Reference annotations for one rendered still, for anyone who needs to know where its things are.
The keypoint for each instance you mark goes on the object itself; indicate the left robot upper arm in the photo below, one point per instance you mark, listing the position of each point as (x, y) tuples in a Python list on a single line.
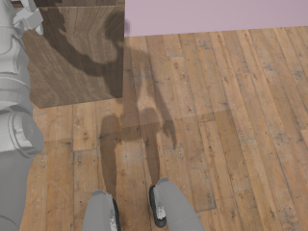
[(20, 141)]

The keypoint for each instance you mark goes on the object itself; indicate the cabinet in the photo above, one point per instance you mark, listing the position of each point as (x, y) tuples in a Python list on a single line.
[(80, 56)]

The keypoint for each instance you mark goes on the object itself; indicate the robot left hand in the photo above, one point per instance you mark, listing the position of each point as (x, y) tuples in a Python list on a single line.
[(22, 19)]

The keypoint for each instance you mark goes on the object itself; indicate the left robot forearm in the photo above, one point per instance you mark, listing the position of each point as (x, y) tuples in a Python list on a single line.
[(15, 81)]

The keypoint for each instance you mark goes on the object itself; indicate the robot left thigh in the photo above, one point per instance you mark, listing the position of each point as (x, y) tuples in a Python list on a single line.
[(99, 211)]

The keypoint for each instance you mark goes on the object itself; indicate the robot thigh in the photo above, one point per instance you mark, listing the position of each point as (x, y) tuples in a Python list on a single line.
[(179, 212), (99, 211)]

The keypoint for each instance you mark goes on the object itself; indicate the robot right thigh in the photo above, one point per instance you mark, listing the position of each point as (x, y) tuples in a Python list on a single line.
[(179, 212)]

